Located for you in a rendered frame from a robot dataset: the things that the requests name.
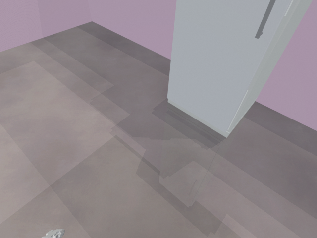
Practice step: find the fridge door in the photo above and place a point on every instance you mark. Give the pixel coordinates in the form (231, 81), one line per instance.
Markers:
(215, 54)

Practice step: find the handle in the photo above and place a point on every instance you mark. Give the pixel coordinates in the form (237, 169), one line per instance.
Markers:
(266, 15)

